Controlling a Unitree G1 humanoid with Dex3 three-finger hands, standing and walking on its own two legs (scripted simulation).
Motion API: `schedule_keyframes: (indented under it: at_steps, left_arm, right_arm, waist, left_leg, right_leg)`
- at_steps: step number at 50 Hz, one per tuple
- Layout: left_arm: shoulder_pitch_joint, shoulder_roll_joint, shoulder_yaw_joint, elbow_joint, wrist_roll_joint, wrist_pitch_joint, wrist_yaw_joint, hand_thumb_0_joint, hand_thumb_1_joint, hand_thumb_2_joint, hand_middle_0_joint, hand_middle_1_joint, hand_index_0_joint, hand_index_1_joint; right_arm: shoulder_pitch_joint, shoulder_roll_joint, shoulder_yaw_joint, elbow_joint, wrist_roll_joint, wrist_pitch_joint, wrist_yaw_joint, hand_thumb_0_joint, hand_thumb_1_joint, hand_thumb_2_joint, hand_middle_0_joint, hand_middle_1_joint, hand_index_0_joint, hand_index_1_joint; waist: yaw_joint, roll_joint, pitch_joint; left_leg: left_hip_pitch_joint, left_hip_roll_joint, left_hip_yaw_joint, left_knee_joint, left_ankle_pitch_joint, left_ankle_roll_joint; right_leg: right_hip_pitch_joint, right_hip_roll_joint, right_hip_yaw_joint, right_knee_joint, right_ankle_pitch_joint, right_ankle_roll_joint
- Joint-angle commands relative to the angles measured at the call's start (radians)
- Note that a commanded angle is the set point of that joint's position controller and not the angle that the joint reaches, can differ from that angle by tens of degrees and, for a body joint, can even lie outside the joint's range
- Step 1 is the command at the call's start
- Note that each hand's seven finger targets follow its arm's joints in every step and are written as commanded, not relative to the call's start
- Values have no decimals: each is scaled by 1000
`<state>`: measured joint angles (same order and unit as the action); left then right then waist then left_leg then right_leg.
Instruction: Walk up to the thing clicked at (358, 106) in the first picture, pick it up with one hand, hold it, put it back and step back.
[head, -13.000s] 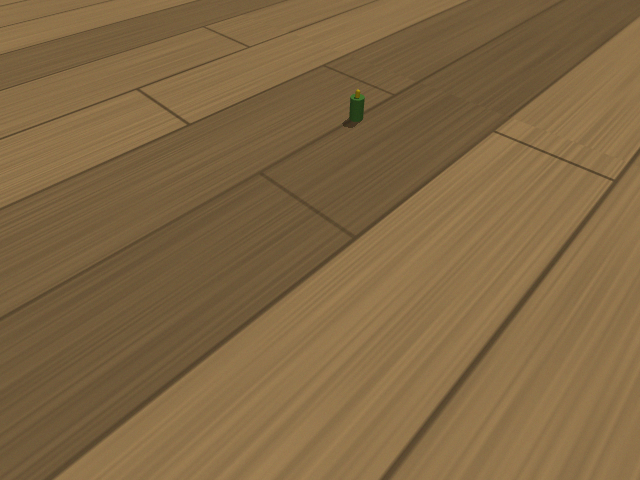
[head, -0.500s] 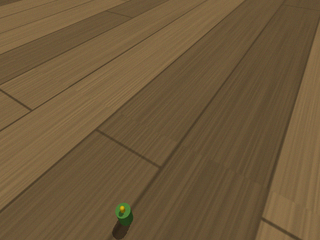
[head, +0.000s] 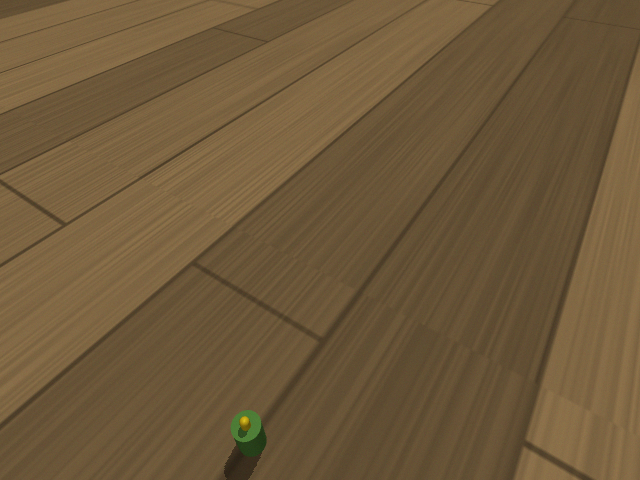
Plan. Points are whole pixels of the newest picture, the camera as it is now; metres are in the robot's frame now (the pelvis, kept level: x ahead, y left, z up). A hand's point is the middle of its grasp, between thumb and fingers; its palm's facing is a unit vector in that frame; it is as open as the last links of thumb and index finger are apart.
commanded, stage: stand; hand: left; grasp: from the side
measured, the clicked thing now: (248, 431) +0.43 +0.22 -0.69
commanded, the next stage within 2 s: go down in 0.68 s
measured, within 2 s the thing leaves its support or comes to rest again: neither
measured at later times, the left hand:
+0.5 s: hand out of the picture +0.07 +0.26 -0.16, palm faces -0.02 -0.94 -0.34, open 7.4 cm
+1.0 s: hand out of the picture +0.15 +0.26 -0.17, palm faces +0.07 -0.95 -0.32, open 10.5 cm
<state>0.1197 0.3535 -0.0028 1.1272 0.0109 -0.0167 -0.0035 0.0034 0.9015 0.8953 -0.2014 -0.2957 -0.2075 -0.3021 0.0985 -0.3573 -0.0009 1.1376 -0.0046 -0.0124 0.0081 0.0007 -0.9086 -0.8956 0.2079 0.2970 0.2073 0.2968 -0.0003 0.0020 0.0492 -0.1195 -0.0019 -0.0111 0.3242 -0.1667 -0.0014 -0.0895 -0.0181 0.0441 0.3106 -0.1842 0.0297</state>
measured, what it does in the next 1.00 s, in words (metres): stands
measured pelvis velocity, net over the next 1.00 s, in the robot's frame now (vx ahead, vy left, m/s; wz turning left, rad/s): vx -0.01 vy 0.00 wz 0.01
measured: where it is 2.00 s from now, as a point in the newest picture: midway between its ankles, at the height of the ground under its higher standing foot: outside the picture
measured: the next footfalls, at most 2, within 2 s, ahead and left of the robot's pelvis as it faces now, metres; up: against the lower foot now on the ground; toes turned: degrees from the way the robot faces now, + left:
none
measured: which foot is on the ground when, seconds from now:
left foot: down 0.00-1.00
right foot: down 0.00-1.00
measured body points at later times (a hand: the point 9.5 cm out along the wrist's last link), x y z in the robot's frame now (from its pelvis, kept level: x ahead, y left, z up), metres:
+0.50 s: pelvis +0.00 +0.00 +0.00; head +0.01 +0.01 +0.45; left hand +0.07 +0.31 -0.13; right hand +0.08 -0.30 -0.13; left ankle +0.01 +0.12 -0.75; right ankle -0.01 -0.14 -0.75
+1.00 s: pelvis -0.01 +0.00 -0.02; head +0.05 +0.01 +0.42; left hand +0.14 +0.31 -0.15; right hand +0.09 -0.27 -0.14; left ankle +0.01 +0.12 -0.75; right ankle -0.01 -0.14 -0.75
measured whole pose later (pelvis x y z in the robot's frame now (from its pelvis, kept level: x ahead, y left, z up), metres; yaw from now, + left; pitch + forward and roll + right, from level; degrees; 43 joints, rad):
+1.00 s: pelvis -0.01 +0.00 -0.02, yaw +1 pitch +6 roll -1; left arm -0.06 0.36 0.16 1.08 0.04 -0.03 -0.03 0.01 0.55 0.56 -0.08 -0.14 -0.08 -0.14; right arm 0.19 -0.27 -0.01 0.83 0.03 -0.06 -0.03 0.00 -0.97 -0.92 0.21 0.30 0.21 0.30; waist -0.02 -0.02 0.02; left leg -0.45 0.00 -0.03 0.61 -0.27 0.00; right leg -0.40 -0.01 0.03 0.58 -0.28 0.03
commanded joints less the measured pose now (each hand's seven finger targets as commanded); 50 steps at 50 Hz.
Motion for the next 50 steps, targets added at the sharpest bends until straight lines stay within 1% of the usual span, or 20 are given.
schedule_keyframes:
  at_steps: [1,11,15,18,21,24,29,35,38,39,40,41,42,43,44,45,46,47,49,50]
  left_arm:
    - [-33,213,43,-54,-3,-13,13,0,900,900,-200,-300,-200,-301]
    - [-30,215,42,-63,-2,-15,14,0,900,900,-200,-300,-200,-301]
    - [-16,205,39,-59,-2,-13,14,0,900,900,-200,-300,-200,-301]
    - [-26,213,41,-58,0,-13,15,0,900,900,-200,-300,-200,-301]
    - [-18,209,39,-58,0,-12,15,0,900,900,-200,-300,-200,-301]
    - [-17,212,39,-60,1,-13,14,0,900,900,-200,-300,-200,-301]
    - [-18,209,42,-63,0,-10,13,0,900,900,-200,-300,-200,-301]
    - [-15,210,41,-69,1,-14,13,0,900,900,-200,-300,-200,-301]
    - [-11,209,38,-65,0,-14,13,0,900,900,-200,-300,-200,-301]
    - [-18,214,40,-64,-2,-12,13,0,820,820,-257,-220,-235,-221]
    - [-369,66,48,-415,-58,-120,31,0,740,740,-177,-140,-155,-141]
    - [-530,103,64,-401,-57,-121,38,0,660,660,-97,-60,-75,-61]
    - [-313,149,110,-149,-43,-68,44,0,580,580,-17,-25,0,-32]
    - [-225,143,121,-82,-37,-48,26,0,500,500,0,-69,0,-74]
    - [-277,200,143,-109,-13,-46,17,0,420,420,0,-81,0,-79]
    - [-333,287,196,-153,-2,-55,15,0,340,340,0,-83,0,-81]
    - [-271,300,224,-138,18,-48,1,0,260,264,0,-79,0,-80]
    - [-210,281,231,-107,40,-37,-12,0,232,258,0,-87,0,-86]
    - [-61,250,272,-80,62,-9,-32,0,129,233,-2,-85,0,-90]
    - [-83,240,273,-130,61,0,-35,0,76,213,-7,-81,-5,-86]
  right_arm:
    - [-34,-211,-39,-62,-2,-22,-12,0,-900,-900,200,300,200,300]
    - [-37,-212,-41,-65,0,-22,-13,0,-900,-900,200,300,200,300]
    - [-37,-219,-41,-62,-1,-20,-14,0,-900,-900,200,300,200,300]
    - [-29,-211,-39,-65,-1,-20,-14,0,-900,-900,200,300,200,300]
    - [-33,-215,-42,-65,0,-17,-14,0,-900,-900,200,300,200,300]
    - [-38,-213,-42,-68,0,-18,-12,0,-900,-900,200,300,200,300]
    - [-24,-213,-42,-63,-2,-20,-12,0,-900,-900,200,300,200,300]
    - [-25,-217,-42,-67,-2,-25,-13,0,-900,-900,200,300,200,300]
    - [-28,-215,-42,-65,0,-22,-14,0,-900,-900,200,300,200,300]
    - [-17,-212,-42,-62,-2,-21,-14,0,-874,-901,202,298,200,298]
    - [-11,-56,3,-358,65,-77,-34,0,-954,-926,198,300,199,300]
    - [36,-79,-1,-307,65,-80,-45,0,-1020,-936,198,301,199,301]
    - [71,-100,-5,-292,66,-69,-49,0,-1016,-936,198,300,199,300]
    - [85,-105,-18,-318,65,-60,-47,0,-1013,-934,198,301,199,301]
    - [94,-107,-36,-338,55,-61,-53,0,-1012,-934,198,301,199,301]
    - [121,-116,-51,-344,51,-68,-63,0,-1001,-930,199,301,199,301]
    - [124,-112,-65,-372,40,-73,-60,0,-974,-922,199,301,199,301]
    - [148,-107,-74,-388,30,-71,-54,0,-966,-920,199,301,200,301]
    - [151,-89,-82,-427,19,-72,-41,0,-949,-916,199,301,199,301]
    - [146,-83,-83,-448,19,-74,-40,0,-935,-911,199,301,199,301]
  waist:
    - [-2,-5,-57]
    - [-2,-1,-95]
    - [3,8,-68]
    - [-2,-6,-73]
    - [-1,-5,-52]
    - [-1,-4,-62]
    - [-2,8,-47]
    - [1,7,-87]
    - [0,-5,-67]
    - [-6,-6,-55]
    - [-110,24,-1]
    - [-89,18,-54]
    - [-78,-50,-6]
    - [-45,-74,6]
    - [-40,-46,-64]
    - [-28,-25,-157]
    - [-19,26,-212]
    - [-17,28,-267]
    - [35,30,-300]
    - [34,65,-315]
  left_leg:
    - [7,125,-96,-61,103,23]
    - [39,127,-92,-31,181,26]
    - [24,128,-98,-44,131,28]
    - [17,128,-98,-44,158,29]
    - [14,124,-100,-50,96,28]
    - [20,125,-101,-49,109,29]
    - [-8,123,-108,-73,52,29]
    - [26,129,-103,-49,172,30]
    - [22,123,-101,-45,141,29]
    - [6,121,-102,-54,108,26]
    - [-103,3,38,14,-66,9]
    - [-85,-3,32,33,-99,7]
    - [-133,-9,31,48,-132,14]
    - [-191,-2,36,89,-117,16]
    - [-203,-3,34,128,-84,16]
    - [-196,-3,28,164,-37,12]
    - [-208,-7,26,196,-8,5]
    - [-234,-12,22,246,20,6]
    - [-292,-20,20,296,54,2]
    - [-290,-19,20,301,51,-2]
  right_leg:
    - [-17,-101,62,-39,99,-45]
    - [3,-109,60,-33,173,-46]
    - [-12,-105,57,-46,123,-41]
    - [3,-107,52,-35,143,-41]
    - [-28,-101,52,-50,82,-41]
    - [-22,-104,53,-46,96,-43]
    - [-20,-102,54,-43,67,-46]
    - [7,-108,52,-32,137,-42]
    - [-13,-108,54,-44,114,-42]
    - [-13,-108,56,-47,92,-44]
    - [-251,29,-55,31,-7,-39]
    - [-220,26,-62,41,-36,-41]
    - [-229,34,-74,41,-87,-46]
    - [-244,42,-82,74,-94,-44]
    - [-258,37,-75,113,-72,-48]
    - [-255,35,-67,150,-19,-46]
    - [-254,32,-64,193,12,-49]
    - [-271,30,-59,236,39,-50]
    - [-257,33,-56,287,51,-54]
    - [-274,36,-55,302,42,-56]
